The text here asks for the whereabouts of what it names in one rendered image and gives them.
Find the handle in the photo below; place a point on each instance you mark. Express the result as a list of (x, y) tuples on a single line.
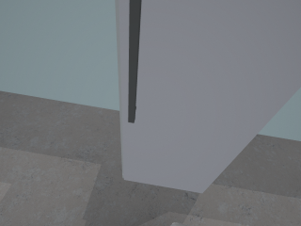
[(134, 37)]

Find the fridge door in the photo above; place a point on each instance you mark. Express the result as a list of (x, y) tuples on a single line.
[(211, 74)]

